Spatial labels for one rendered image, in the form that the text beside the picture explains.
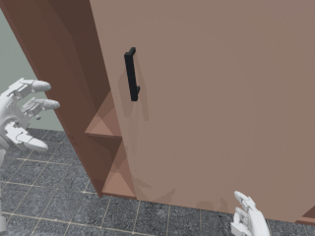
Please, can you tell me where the handle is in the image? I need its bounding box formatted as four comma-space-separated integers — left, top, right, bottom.
124, 47, 140, 101

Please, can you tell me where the robot left hand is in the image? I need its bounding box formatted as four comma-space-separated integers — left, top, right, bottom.
0, 78, 60, 152

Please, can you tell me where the left robot forearm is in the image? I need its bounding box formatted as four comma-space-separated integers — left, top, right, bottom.
0, 137, 10, 236

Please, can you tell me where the robot right hand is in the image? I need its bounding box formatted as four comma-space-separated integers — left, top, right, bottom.
230, 191, 271, 236

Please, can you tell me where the wardrobe door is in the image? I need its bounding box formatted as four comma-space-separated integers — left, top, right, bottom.
302, 206, 315, 218
90, 0, 315, 223

